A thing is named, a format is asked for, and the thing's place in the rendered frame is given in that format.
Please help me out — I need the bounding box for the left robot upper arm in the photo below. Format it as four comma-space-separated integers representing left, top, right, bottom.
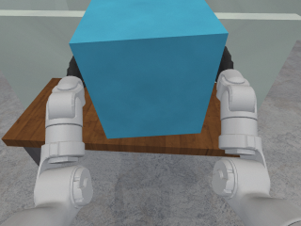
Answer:
0, 165, 93, 226

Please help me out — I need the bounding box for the robot left forearm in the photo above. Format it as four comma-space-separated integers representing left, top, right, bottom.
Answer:
34, 75, 86, 204

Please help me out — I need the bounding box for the robot right forearm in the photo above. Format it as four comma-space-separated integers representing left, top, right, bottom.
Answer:
216, 69, 271, 191

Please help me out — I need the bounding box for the carton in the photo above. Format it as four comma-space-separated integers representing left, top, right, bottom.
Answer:
69, 0, 229, 139

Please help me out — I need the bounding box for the robot left hand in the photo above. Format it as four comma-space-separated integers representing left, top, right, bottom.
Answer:
66, 56, 86, 88

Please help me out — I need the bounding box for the robot right hand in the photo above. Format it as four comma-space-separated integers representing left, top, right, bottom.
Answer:
215, 46, 233, 83

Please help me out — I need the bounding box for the right robot upper arm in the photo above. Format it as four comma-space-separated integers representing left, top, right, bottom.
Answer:
212, 157, 301, 226

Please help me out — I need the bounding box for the table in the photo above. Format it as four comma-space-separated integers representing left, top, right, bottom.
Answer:
1, 78, 240, 166

